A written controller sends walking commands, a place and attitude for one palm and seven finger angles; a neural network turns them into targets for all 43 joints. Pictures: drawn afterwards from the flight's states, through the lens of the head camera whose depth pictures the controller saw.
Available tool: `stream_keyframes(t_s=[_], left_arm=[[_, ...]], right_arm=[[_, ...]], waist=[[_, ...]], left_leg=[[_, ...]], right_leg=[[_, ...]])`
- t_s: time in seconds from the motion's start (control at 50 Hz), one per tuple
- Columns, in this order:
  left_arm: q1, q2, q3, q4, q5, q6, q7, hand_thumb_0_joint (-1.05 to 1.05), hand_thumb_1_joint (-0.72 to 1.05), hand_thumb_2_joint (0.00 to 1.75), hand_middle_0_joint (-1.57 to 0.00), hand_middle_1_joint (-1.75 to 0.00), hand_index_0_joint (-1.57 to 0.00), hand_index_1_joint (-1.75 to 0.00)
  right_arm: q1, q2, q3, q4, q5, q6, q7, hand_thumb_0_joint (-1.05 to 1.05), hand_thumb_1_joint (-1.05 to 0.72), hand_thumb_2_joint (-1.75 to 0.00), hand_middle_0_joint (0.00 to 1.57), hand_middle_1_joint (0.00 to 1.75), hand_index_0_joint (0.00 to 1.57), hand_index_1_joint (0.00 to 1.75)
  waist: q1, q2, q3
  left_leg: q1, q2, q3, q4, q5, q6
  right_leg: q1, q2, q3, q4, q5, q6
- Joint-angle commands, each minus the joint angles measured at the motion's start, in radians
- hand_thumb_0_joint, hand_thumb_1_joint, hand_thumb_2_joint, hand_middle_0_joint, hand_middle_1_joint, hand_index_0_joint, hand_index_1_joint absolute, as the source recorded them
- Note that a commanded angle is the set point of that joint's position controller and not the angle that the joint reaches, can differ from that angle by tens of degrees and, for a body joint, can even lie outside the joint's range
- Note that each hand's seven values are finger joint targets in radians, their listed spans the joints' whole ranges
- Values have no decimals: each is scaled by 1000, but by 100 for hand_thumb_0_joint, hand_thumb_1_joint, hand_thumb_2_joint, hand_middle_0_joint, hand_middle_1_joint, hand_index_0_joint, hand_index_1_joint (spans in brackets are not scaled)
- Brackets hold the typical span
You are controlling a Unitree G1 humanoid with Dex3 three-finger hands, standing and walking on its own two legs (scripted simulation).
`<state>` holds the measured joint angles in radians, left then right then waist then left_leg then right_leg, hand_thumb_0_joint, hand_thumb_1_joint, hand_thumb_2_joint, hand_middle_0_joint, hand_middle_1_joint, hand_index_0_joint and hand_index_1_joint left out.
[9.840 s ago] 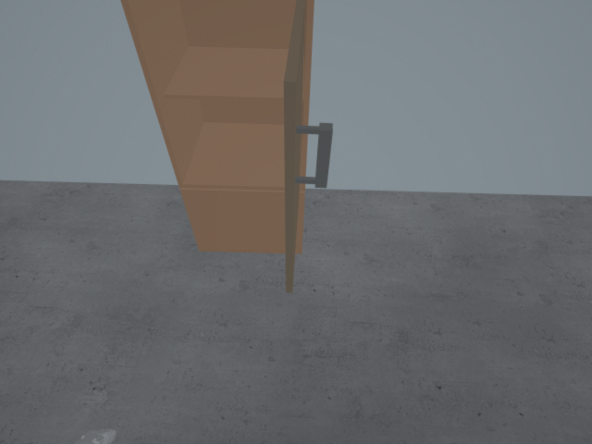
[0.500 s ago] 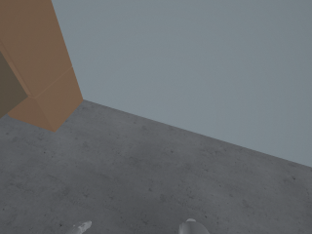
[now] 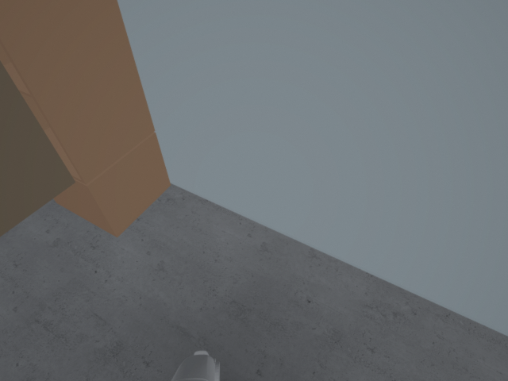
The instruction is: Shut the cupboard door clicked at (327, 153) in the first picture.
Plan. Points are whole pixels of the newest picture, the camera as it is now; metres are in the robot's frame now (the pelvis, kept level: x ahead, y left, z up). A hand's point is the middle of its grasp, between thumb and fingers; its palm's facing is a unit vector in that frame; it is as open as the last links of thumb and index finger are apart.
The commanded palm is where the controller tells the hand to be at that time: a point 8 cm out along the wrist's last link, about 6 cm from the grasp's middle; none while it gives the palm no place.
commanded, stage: walk to a spot facing it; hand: left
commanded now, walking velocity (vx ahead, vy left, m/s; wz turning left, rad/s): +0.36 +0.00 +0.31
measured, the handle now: out of the picture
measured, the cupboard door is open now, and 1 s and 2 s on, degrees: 88 88 88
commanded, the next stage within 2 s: turn to face it in 0.38 s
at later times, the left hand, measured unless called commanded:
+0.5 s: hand (136, 341) +0.22 +0.25 -0.17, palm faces +0.12 -0.98 -0.16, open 7.3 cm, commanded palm none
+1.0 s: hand (147, 289) +0.33 +0.27 -0.18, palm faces +0.27 -0.94 -0.22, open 7.2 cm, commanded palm none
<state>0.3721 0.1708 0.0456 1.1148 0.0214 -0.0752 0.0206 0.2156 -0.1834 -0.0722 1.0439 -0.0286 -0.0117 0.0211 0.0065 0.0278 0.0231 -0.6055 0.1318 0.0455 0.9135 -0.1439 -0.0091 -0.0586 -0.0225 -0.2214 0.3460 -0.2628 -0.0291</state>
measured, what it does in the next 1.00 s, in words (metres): walks ahead: left foot, then right foot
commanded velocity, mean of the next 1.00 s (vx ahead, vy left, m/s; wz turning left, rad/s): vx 0.13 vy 0.00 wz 0.29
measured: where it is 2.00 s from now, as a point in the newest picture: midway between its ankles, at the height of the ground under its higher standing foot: outside the picture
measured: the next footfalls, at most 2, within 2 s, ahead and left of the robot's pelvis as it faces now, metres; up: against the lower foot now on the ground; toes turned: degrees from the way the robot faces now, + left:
left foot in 0.18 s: +0.22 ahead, +0.14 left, +0.00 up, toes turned +11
right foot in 0.70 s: +0.37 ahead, -0.08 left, +0.00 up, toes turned -4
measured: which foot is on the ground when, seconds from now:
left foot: up 0.00-0.16, down 0.18-0.72, up 0.74-1.00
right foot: down 0.00-0.18, up 0.20-0.68, down 0.70-1.00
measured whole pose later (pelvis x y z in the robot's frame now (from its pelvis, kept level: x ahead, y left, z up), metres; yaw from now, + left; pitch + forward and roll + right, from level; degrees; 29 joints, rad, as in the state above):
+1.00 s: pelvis +0.28 +0.06 -0.01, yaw +14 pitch -1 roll +0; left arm 0.15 0.18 0.06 0.95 0.03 0.01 0.03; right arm 0.24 -0.19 -0.08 0.99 -0.02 0.05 0.02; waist -0.02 -0.01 0.07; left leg -0.43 0.08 0.10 0.88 -0.43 -0.05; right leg -0.26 -0.18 -0.27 0.57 -0.26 0.03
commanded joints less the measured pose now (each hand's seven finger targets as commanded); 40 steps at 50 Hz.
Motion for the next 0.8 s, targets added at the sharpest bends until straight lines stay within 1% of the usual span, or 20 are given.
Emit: stream_keyframes(t_s=[0.0,0.04,0.08,0.12,0.14,0.16,0.18,0.2,0.24,0.32,0.46,0.52,0.58,0.64,0.66,0.68,0.7,0.72,0.76,0.78], left_arm=[[93,102,5,-19,2,-25,1,0,90,90,-20,-30,-20,-30],[118,111,6,-4,4,-18,3,0,90,90,-20,-30,-20,-30],[124,127,10,1,5,-12,4,0,90,90,-20,-30,-20,-30],[107,142,11,1,-1,-6,3,0,90,90,-20,-30,-20,-30],[116,106,9,-15,-7,-5,-4,0,90,90,-20,-30,-20,-30],[123,56,-3,-54,-16,-4,-15,0,90,90,-20,-30,-20,-30],[60,92,3,-81,-8,-3,-7,0,90,90,-20,-30,-20,-30],[4,69,2,-85,-10,2,-3,0,90,90,-20,-30,-20,-30],[-12,62,9,-60,2,16,-19,0,90,90,-20,-30,-20,-30],[74,4,8,-31,10,61,-20,0,90,90,-20,-30,-20,-30],[-93,22,26,-111,6,78,-28,0,90,90,-20,-30,-20,-30],[-178,20,9,-133,2,64,-21,0,90,90,-20,-30,-20,-30],[-203,29,0,-136,1,56,-14,0,90,90,-20,-30,-20,-30],[-144,81,13,-133,-4,46,-10,0,90,90,-20,-30,-20,-30],[-62,132,27,-115,-3,35,-5,0,90,90,-20,-30,-20,-30],[24,213,44,-94,2,25,4,0,90,90,-20,-30,-20,-30],[81,255,54,-96,-7,28,5,0,90,90,-20,-30,-20,-30],[35,246,55,-114,-9,30,11,0,90,90,-20,-30,-20,-30],[-110,172,43,-163,-7,46,22,0,90,90,-20,-30,-20,-30],[-146,157,37,-176,-4,49,23,0,90,90,-20,-30,-20,-30]], right_arm=[[-126,15,22,-96,6,-20,25,0,-90,-90,20,30,20,30],[-161,2,22,-110,8,-24,26,0,-90,-90,20,30,20,30],[-141,-16,21,-111,7,-30,20,0,-90,-90,20,30,20,30],[49,-62,9,-57,-3,-39,4,0,-90,-90,20,30,20,30],[201,-163,-16,-22,-9,-43,-8,0,-90,-90,20,30,20,30],[295,-275,-42,-3,-5,-43,-22,0,-90,-90,20,30,20,30],[285,-278,-38,-6,13,-34,-25,0,-90,-90,20,30,20,30],[201,-251,-33,-31,15,-38,-34,0,-90,-90,20,30,20,30],[68,-145,-4,-59,14,-48,-37,0,-90,-90,20,30,20,30],[49,-86,15,-47,16,-63,-40,0,-90,-90,20,30,20,30],[128,-76,10,-29,14,-73,-48,0,-90,-90,20,30,20,30],[177,-75,19,5,10,-65,-49,0,-90,-90,20,30,20,30],[200,-84,18,32,8,-49,-52,0,-90,-90,20,30,20,30],[181,-95,12,28,14,-28,-51,0,-90,-90,20,30,20,30],[175,-76,12,18,20,-28,-47,0,-90,-90,20,30,20,30],[200,-34,13,-2,26,-28,-41,0,-90,-90,20,30,20,30],[206,-30,11,-20,28,-18,-46,0,-90,-90,20,30,20,30],[164,-42,9,-29,25,-6,-47,0,-90,-90,20,30,20,30],[120,-41,1,-35,20,17,-33,0,-90,-90,20,30,20,30],[118,-24,1,-36,17,30,-26,0,-90,-90,20,30,20,30]], waist=[[38,-142,116],[46,-135,117],[26,-142,100],[-70,-114,-10],[-130,62,-131],[-140,295,-197],[-137,156,-203],[-115,126,-143],[-47,48,14],[20,69,49],[7,36,91],[-21,69,71],[-28,95,49],[18,64,26],[53,-15,-42],[71,-182,-123],[85,-239,-191],[84,-282,-192],[33,-163,-98],[9,-152,-67]], left_leg=[[29,-21,39,-168,12,11],[57,-37,53,-220,-34,30],[139,-71,80,-271,-102,53],[452,-129,114,-395,-63,79],[720,13,-74,-443,-59,122],[908,284,-478,-546,67,232],[850,335,-492,-593,13,268],[731,321,-464,-627,-74,255],[471,230,-305,-694,-129,185],[346,139,-112,-758,-56,144],[465,155,-20,-753,170,169],[513,129,-9,-658,479,172],[522,112,-37,-572,569,156],[446,74,-80,-427,449,105],[344,22,-45,-304,302,63],[140,-95,44,-85,-80,9],[104,-135,18,159,-509,-13],[85,-92,-56,266,-509,-16],[73,-39,-52,318,-395,-28],[92,-41,-41,297,-356,-34]], right_leg=[[-38,-283,117,-164,306,-78],[19,-303,112,-133,355,-74],[51,-311,89,-48,493,-70],[-22,-265,11,249,630,-31],[-212,-194,-18,519,383,16],[-511,-52,1,820,-272,60],[-558,-71,116,923,-327,35],[-600,-98,155,978,-254,38],[-540,-154,191,924,-122,44],[-464,-139,181,826,6,63],[-570,-130,201,621,132,80],[-464,-99,146,416,102,76],[-343,-53,105,307,77,70],[-150,-46,98,131,168,72],[32,-130,165,115,424,57],[236,-360,341,139,761,-35],[235,-521,427,86,948,-159],[150,-504,432,49,844,-178],[-2,-431,287,12,547,-139],[-79,-396,217,-4,468,-106]])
